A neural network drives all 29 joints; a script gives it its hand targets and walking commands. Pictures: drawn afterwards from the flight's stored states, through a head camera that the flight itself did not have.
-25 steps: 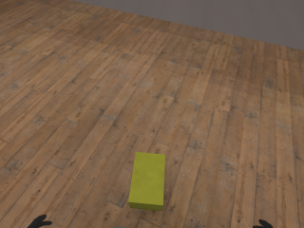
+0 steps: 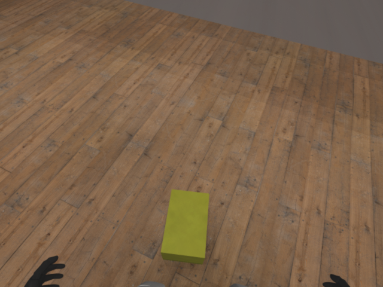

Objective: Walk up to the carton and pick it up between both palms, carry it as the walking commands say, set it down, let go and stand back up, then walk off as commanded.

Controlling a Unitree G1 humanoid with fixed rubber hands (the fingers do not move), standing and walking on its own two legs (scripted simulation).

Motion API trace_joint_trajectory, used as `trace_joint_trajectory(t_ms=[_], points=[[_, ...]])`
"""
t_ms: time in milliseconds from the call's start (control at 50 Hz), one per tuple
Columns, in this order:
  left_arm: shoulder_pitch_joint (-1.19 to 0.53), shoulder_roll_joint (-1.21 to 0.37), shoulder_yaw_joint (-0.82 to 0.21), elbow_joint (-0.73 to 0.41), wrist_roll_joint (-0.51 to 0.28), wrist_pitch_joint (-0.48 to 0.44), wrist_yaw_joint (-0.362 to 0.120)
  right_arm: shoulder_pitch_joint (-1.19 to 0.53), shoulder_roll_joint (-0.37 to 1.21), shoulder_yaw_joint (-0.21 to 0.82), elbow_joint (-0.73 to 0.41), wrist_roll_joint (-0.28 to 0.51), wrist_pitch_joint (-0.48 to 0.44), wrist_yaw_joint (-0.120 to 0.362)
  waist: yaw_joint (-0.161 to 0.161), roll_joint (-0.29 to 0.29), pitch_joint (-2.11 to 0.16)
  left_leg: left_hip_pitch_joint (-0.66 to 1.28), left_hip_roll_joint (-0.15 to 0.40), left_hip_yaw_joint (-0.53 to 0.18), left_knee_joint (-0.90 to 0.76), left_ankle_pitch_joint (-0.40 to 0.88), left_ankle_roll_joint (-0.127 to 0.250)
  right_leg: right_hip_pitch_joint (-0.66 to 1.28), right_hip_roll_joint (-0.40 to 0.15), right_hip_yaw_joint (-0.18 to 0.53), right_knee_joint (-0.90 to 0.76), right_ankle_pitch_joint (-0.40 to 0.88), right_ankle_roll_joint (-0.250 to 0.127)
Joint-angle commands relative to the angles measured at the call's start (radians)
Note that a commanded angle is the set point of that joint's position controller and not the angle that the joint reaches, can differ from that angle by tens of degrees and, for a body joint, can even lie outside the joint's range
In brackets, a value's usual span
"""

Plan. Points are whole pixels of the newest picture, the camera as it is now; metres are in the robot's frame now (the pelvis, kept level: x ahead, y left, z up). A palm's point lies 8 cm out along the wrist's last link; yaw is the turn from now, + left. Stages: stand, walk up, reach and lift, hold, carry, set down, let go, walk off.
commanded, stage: walk up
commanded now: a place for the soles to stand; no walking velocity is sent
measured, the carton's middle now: (186, 225) +0.43 +0.02 -0.69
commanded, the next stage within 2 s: none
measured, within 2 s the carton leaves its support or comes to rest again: neither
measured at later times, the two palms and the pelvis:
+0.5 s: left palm out of the picture +0.08 +0.33 -0.11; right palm out of the picture +0.11 -0.32 -0.10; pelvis +0.00 +0.00 -0.01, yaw +2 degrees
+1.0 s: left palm out of the picture +0.09 +0.35 -0.10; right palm out of the picture +0.12 -0.31 -0.10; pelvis +0.01 +0.01 -0.01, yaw +3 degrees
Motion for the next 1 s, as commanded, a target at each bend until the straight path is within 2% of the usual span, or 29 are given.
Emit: trace_joint_trajectory(t_ms=[0,40,120,140,160,220,240,260,280,320,360,380,420,460,480,500,520,540,560,620,680,700,740,760,780,860,920,960,980], points=[[0.001,0.203,0.048,-0.06,0.0,-0.022,0.01,-0.019,-0.232,-0.052,-0.06,0.004,-0.02,-0.012,0.012,0.022,-0.118,-0.156,0.091,-0.122,-0.077,0.164,0.066,0.207,-0.117,0.209,-0.08,-0.018,-0.069],[-0.006,0.21,0.052,-0.055,0.004,-0.022,0.01,-0.021,-0.219,-0.05,-0.057,0.001,-0.012,-0.008,0.01,-0.035,-0.09,-0.146,0.067,-0.077,-0.052,0.125,0.061,0.178,-0.141,0.212,-0.119,-0.074,-0.079],[-0.043,0.217,0.054,-0.076,0.013,-0.018,0.006,0.019,-0.204,-0.054,-0.06,-0.009,-0.003,-0.007,-0.017,-0.059,-0.081,-0.093,0.045,0.009,0.055,0.004,0.057,0.09,-0.226,0.233,-0.14,-0.13,-0.112],[-0.058,0.213,0.053,-0.082,0.015,-0.019,0.004,0.022,-0.201,-0.055,-0.061,-0.01,-0.003,-0.006,-0.022,-0.065,-0.061,-0.098,0.049,-0.011,0.038,-0.007,0.06,0.076,-0.216,0.221,-0.12,-0.143,-0.102],[-0.053,0.207,0.052,-0.087,0.011,-0.014,0.002,0.02,-0.215,-0.057,-0.065,-0.011,-0.006,-0.006,-0.016,-0.052,-0.052,-0.12,0.069,-0.062,-0.038,0.039,0.064,0.083,-0.164,0.19,-0.074,-0.174,-0.078],[-0.016,0.183,0.051,-0.091,-0.002,-0.009,-0.001,-0.04,-0.264,-0.066,-0.08,-0.009,-0.019,-0.008,0.017,0.095,-0.068,-0.18,0.145,-0.259,-0.156,0.127,0.116,0.153,-0.036,0.165,0.033,-0.11,-0.026],[0.013,0.184,0.05,-0.077,-0.001,-0.009,0.002,-0.056,-0.261,-0.068,-0.085,-0.006,-0.021,-0.009,0.024,0.114,-0.089,-0.164,0.152,-0.257,-0.16,0.166,0.118,0.171,-0.037,0.171,0.019,-0.085,-0.024],[0.018,0.19,0.052,-0.071,-0.001,-0.013,0.002,-0.049,-0.254,-0.064,-0.084,0.003,-0.021,-0.013,0.024,0.111,-0.102,-0.169,0.142,-0.235,-0.161,0.18,0.096,0.201,-0.043,0.181,-0.015,-0.066,-0.03],[0.019,0.202,0.052,-0.07,-0.001,-0.019,0.005,-0.038,-0.256,-0.064,-0.086,0.004,-0.02,-0.014,0.021,0.095,-0.098,-0.16,0.137,-0.222,-0.135,0.226,0.087,0.209,-0.061,0.2,-0.032,-0.014,-0.039],[0.036,0.215,0.049,-0.055,0.003,-0.025,0.009,-0.029,-0.233,-0.062,-0.08,0.004,-0.02,-0.014,0.019,0.067,-0.146,-0.136,0.098,-0.16,-0.093,0.2,0.063,0.252,-0.108,0.219,-0.065,0.047,-0.063],[0.02,0.216,0.053,-0.054,0.005,-0.026,0.009,-0.021,-0.22,-0.058,-0.068,0.005,-0.014,-0.012,0.011,0.01,-0.134,-0.121,0.051,-0.078,-0.018,0.147,0.05,0.215,-0.167,0.229,-0.111,0.026,-0.095],[-0.002,0.223,0.058,-0.064,0.011,-0.027,0.011,-0.013,-0.204,-0.055,-0.072,0.007,-0.013,-0.012,0.004,-0.069,-0.114,-0.104,0.044,-0.055,0.014,0.129,0.053,0.186,-0.184,0.233,-0.13,0.022,-0.107],[-0.022,0.214,0.056,-0.069,0.017,-0.022,0.006,0.011,-0.198,-0.056,-0.061,-0.001,-0.002,-0.01,-0.003,-0.109,-0.094,-0.072,0.034,-0.014,0.076,0.012,0.049,0.113,-0.235,0.241,-0.145,-0.031,-0.128],[-0.033,0.203,0.047,-0.084,0.01,-0.017,0.008,0.011,-0.198,-0.062,-0.061,-0.007,-0.002,-0.01,0.0,-0.083,-0.054,-0.077,0.037,-0.01,0.07,-0.02,0.051,0.064,-0.237,0.228,-0.123,-0.094,-0.122],[-0.056,0.213,0.048,-0.089,0.016,-0.013,0.006,0.022,-0.194,-0.059,-0.058,-0.004,-0.002,-0.007,-0.019,-0.106,-0.057,-0.088,0.056,-0.036,0.022,-0.011,0.057,0.068,-0.213,0.214,-0.093,-0.149,-0.093],[-0.05,0.204,0.052,-0.098,0.011,-0.01,0.004,-0.002,-0.22,-0.062,-0.072,-0.013,-0.007,-0.008,-0.006,-0.034,-0.034,-0.137,0.083,-0.107,-0.07,0.041,0.066,0.088,-0.149,0.175,-0.031,-0.181,-0.064],[-0.049,0.199,0.049,-0.097,0.004,-0.005,0.003,-0.023,-0.256,-0.07,-0.076,-0.011,-0.013,-0.008,0.005,0.05,-0.038,-0.165,0.115,-0.195,-0.119,0.106,0.089,0.122,-0.085,0.152,0.034,-0.136,-0.041],[-0.04,0.192,0.049,-0.101,0.002,-0.004,-0.001,-0.054,-0.266,-0.067,-0.089,-0.004,-0.019,-0.008,0.017,0.1,-0.041,-0.194,0.146,-0.293,-0.17,0.131,0.115,0.139,-0.027,0.161,0.078,-0.115,-0.023],[0.005,0.179,0.044,-0.086,-0.009,-0.006,-0.001,-0.067,-0.272,-0.073,-0.092,-0.007,-0.024,-0.01,0.033,0.125,-0.078,-0.151,0.155,-0.296,-0.174,0.164,0.119,0.152,-0.025,0.178,0.038,-0.095,-0.017],[0.014,0.199,0.041,-0.053,-0.003,-0.023,0.011,-0.059,-0.235,-0.055,-0.078,0.011,-0.025,-0.014,0.028,0.102,-0.112,-0.132,0.132,-0.236,-0.159,0.265,0.073,0.249,-0.051,0.208,-0.043,0.028,-0.036],[0.003,0.215,0.04,-0.045,0.0,-0.032,0.011,-0.045,-0.228,-0.056,-0.069,0.005,-0.02,-0.013,0.014,0.061,-0.146,-0.101,0.09,-0.145,-0.12,0.191,0.048,0.253,-0.105,0.215,-0.083,0.039,-0.058],[-0.003,0.197,0.038,-0.038,0.004,-0.032,0.01,-0.063,-0.215,-0.053,-0.069,0.004,-0.017,-0.012,0.019,0.013,-0.126,-0.084,0.083,-0.129,-0.102,0.189,0.054,0.222,-0.118,0.227,-0.11,0.033,-0.062],[-0.004,0.215,0.044,-0.036,0.001,-0.03,0.013,-0.046,-0.203,-0.048,-0.058,0.012,-0.011,-0.011,0.009,-0.023,-0.097,-0.088,0.053,-0.075,-0.031,0.146,0.041,0.177,-0.161,0.246,-0.156,-0.009,-0.086],[-0.027,0.225,0.048,-0.04,0.008,-0.027,0.011,-0.027,-0.189,-0.045,-0.054,0.008,-0.01,-0.01,-0.006,-0.083,-0.105,-0.068,0.052,-0.062,-0.018,0.143,0.036,0.173,-0.179,0.24,-0.158,0.007,-0.092],[-0.022,0.218,0.046,-0.043,0.009,-0.029,0.012,-0.027,-0.198,-0.049,-0.05,0.003,-0.008,-0.011,0.002,-0.063,-0.121,-0.039,0.046,-0.034,0.003,0.131,0.035,0.153,-0.192,0.234,-0.157,-0.004,-0.105],[-0.029,0.224,0.047,-0.068,0.011,-0.023,0.014,-0.021,-0.215,-0.053,-0.063,-0.017,0.001,-0.005,0.005,-0.073,-0.043,-0.118,0.048,-0.047,0.007,0.121,0.049,0.121,-0.188,0.212,-0.128,-0.108,-0.091],[-0.024,0.241,0.056,-0.092,0.016,-0.02,0.017,-0.009,-0.235,-0.066,-0.067,-0.018,0.007,-0.002,0.005,-0.056,-0.089,-0.113,0.049,-0.049,0.028,0.126,0.063,0.159,-0.211,0.207,-0.055,-0.049,-0.107],[-0.008,0.238,0.058,-0.107,0.016,-0.015,0.018,-0.037,-0.239,-0.067,-0.09,-0.011,0.007,0.001,0.02,-0.008,-0.089,-0.138,0.071,-0.129,-0.057,0.108,0.085,0.145,-0.147,0.186,0.009,-0.12,-0.078],[-0.014,0.233,0.054,-0.115,0.012,-0.011,0.016,-0.034,-0.249,-0.068,-0.087,-0.01,0.005,0.001,0.016,0.053,-0.081,-0.164,0.087,-0.184,-0.104,0.101,0.099,0.152,-0.109,0.171,0.048,-0.157,-0.058]])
